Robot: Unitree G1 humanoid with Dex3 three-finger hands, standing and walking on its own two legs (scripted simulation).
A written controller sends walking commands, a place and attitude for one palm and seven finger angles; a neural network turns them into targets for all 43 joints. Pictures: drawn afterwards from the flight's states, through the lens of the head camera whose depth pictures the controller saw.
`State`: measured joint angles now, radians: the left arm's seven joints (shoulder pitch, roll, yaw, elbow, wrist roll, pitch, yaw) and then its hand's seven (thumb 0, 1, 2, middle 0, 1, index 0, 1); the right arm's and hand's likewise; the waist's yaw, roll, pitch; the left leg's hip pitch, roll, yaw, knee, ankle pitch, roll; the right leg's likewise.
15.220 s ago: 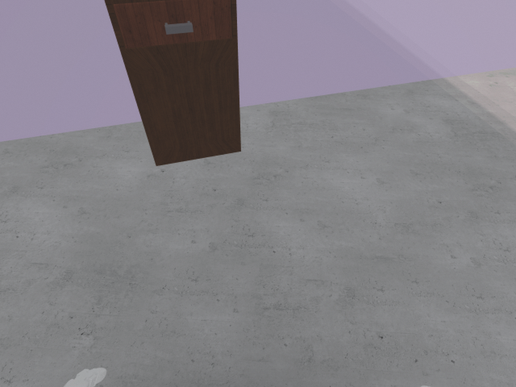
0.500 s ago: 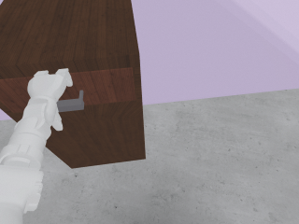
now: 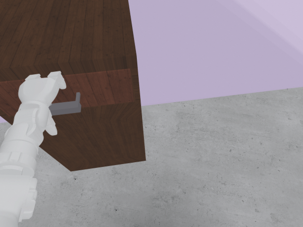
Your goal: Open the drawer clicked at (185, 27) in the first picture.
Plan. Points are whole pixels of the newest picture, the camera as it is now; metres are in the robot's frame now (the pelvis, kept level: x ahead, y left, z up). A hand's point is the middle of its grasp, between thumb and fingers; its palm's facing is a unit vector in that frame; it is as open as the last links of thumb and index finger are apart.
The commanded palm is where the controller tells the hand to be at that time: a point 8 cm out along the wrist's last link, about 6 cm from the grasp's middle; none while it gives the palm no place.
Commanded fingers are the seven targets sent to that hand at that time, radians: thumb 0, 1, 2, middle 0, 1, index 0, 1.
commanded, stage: move the hooked fingers above the handle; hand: left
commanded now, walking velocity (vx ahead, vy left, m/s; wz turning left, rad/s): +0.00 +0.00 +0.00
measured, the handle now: (63, 102) +0.48 +0.29 -0.01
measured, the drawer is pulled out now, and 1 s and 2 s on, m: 0.00 0.00 0.00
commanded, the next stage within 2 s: lower the fingers behind the handle in 0.02 s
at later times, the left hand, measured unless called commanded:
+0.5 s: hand (52, 113) +0.42 +0.30 +0.02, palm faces -0.07 -0.02 -1.00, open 13.8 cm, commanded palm +0.41 +0.29 +0.08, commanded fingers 0.00 -0.50 0.30 -0.30 -1.20 -0.30 -1.20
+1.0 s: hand (61, 115) +0.44 +0.29 -0.01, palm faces -0.06 -0.03 -1.00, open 13.8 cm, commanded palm +0.41 +0.29 +0.05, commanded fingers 0.00 -0.50 0.30 -0.30 -1.20 -0.30 -1.20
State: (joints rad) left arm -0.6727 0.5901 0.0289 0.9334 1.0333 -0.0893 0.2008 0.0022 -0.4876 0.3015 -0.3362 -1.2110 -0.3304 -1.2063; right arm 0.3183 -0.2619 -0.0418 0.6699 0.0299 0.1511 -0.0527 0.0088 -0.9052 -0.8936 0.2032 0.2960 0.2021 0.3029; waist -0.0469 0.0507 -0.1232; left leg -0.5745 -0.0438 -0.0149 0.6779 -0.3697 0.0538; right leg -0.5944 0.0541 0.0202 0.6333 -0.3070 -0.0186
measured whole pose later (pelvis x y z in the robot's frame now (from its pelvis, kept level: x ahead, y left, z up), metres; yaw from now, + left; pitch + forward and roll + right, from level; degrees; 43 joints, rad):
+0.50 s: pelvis -0.01 +0.00 -0.01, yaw +1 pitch +17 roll -2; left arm -0.65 0.57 0.03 0.94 1.06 -0.15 0.26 0.00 -0.49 0.30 -0.32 -1.20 -0.32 -1.20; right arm 0.30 -0.25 -0.05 0.67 0.02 0.14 -0.05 0.01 -0.90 -0.89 0.20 0.30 0.20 0.30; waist -0.04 0.04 -0.13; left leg -0.64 -0.05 -0.02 0.74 -0.39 0.06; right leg -0.65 0.05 0.01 0.69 -0.32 -0.02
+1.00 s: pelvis -0.01 +0.01 -0.02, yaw -1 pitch +20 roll -2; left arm -0.65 0.57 0.07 0.99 1.08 -0.14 0.34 0.00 -0.49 0.30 -0.32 -1.21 -0.32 -1.20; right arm 0.34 -0.26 -0.05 0.70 0.00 0.15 -0.03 0.01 -0.90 -0.89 0.20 0.30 0.20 0.30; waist -0.07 0.04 -0.15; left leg -0.75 -0.04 0.00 0.83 -0.43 0.06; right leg -0.77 0.06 0.02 0.76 -0.35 -0.01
